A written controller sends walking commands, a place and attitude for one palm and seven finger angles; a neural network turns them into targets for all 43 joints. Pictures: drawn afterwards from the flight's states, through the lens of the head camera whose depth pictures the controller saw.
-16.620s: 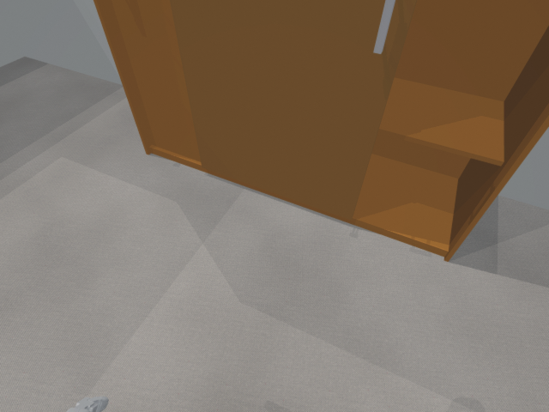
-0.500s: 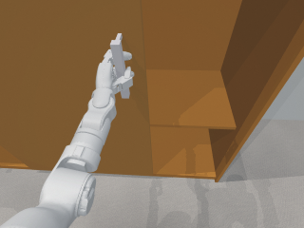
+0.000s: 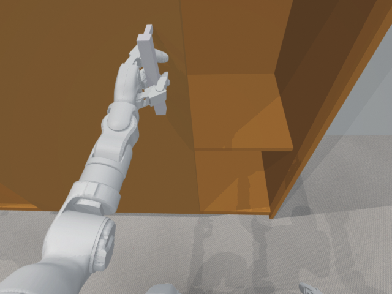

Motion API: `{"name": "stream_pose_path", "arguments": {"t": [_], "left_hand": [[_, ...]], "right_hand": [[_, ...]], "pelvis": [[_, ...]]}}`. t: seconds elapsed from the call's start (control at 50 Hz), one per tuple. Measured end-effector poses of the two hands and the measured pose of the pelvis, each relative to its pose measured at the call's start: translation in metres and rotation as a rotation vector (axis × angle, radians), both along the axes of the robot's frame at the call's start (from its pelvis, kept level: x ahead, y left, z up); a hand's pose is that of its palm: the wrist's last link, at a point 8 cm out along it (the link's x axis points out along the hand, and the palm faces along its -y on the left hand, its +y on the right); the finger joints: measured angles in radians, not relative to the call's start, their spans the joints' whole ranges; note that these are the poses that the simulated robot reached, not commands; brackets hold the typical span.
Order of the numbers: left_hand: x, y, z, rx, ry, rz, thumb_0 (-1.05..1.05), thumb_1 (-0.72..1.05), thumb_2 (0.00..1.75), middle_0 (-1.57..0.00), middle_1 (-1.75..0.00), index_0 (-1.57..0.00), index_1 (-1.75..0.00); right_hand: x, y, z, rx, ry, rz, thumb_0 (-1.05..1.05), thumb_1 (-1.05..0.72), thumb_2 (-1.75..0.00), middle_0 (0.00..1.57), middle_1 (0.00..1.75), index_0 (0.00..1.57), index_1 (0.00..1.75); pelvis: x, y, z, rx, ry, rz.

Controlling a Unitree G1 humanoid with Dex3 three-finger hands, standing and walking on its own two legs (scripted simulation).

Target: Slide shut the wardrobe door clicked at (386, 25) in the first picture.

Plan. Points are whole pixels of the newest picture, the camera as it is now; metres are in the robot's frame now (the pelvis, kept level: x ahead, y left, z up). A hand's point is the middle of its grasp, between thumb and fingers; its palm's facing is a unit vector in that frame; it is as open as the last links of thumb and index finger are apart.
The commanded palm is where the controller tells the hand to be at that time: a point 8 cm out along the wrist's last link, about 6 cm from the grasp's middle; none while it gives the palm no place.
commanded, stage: step sideways, sliding the door along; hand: left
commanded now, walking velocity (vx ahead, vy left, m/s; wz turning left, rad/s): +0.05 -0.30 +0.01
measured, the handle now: (155, 73) +0.50 +0.11 +0.17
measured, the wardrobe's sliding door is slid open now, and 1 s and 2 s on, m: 0.36 0.20 0.00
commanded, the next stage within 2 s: stop walking and hold the door there in 1.82 s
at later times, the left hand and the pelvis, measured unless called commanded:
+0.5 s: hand (189, 87) +0.46 +0.03 +0.17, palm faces +0.22 -0.97 -0.10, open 6.1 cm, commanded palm +0.44 +0.02 +0.17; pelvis +0.03 -0.13 -0.01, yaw +7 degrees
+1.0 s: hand (251, 85) +0.46 -0.09 +0.17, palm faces +0.34 -0.94 -0.07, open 6.1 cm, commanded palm +0.43 -0.11 +0.17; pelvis +0.11 -0.29 +0.01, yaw +10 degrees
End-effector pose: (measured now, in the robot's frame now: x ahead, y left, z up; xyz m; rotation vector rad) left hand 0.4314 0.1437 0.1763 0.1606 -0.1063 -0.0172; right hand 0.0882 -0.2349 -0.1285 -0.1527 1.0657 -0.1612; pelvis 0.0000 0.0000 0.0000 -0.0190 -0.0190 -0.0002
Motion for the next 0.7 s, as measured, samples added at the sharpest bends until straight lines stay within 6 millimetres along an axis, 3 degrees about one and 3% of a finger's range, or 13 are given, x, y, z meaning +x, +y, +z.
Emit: {"name": "stream_pose_path", "arguments": {"t": [0.1,0.22,0.34,0.44,0.56,0.7], "left_hand": [[0.002,-0.008,-0.003,-0.034,-0.044,-0.004,-0.04,0.64,0.84,-0.45,-1.4,-0.34,-1.4],[0.004,-0.018,-0.007,-0.051,-0.113,-0.001,-0.05,0.65,0.85,-0.45,-1.4,-0.33,-1.4],[0.001,-0.032,-0.007,-0.03,-0.108,0.08,-0.05,0.69,0.87,-0.45,-1.4,-0.27,-1.4],[-0.001,-0.051,-0.009,-0.052,-0.123,0.191,-0.04,0.74,0.87,-0.45,-1.4,-0.19,-1.4],[-0.003,-0.07,-0.01,-0.06,-0.135,0.208,-0.02,0.75,0.85,-0.45,-1.4,-0.2,-1.4],[-0.003,-0.098,-0.01,-0.052,-0.155,0.227,-0.02,0.75,0.84,-0.45,-1.4,-0.19,-1.4]], "right_hand": [[0.029,-0.014,0.013,-0.029,-0.017,0.055,0.01,-0.9,-0.9,0.2,0.3,0.2,0.3],[0.068,-0.034,0.012,-0.02,-0.117,0.05,0.01,-0.9,-0.9,0.2,0.3,0.2,0.3],[0.086,-0.052,0.003,0.039,-0.099,0.128,0.0,-0.9,-0.9,0.2,0.3,0.2,0.3],[0.11,-0.079,-0.015,0.073,-0.095,0.194,0.01,-0.9,-0.9,0.2,0.3,0.2,0.3],[0.144,-0.114,0.002,-0.006,-0.111,0.24,0.01,-0.9,-0.9,0.2,0.3,0.2,0.3],[0.192,-0.138,0.02,0.064,-0.163,0.327,0.01,-0.9,-0.9,0.2,0.3,0.2,0.3]], "pelvis": [[0.007,-0.015,0.005,0.045,-0.006,0.0],[0.007,-0.033,-0.006,0.052,-0.028,-0.013],[0.014,-0.078,-0.008,0.012,-0.051,0.019],[0.029,-0.121,-0.021,-0.036,-0.092,0.082],[0.041,-0.146,-0.012,-0.002,-0.046,0.136],[0.061,-0.194,-0.002,0.0,-0.038,0.131]]}}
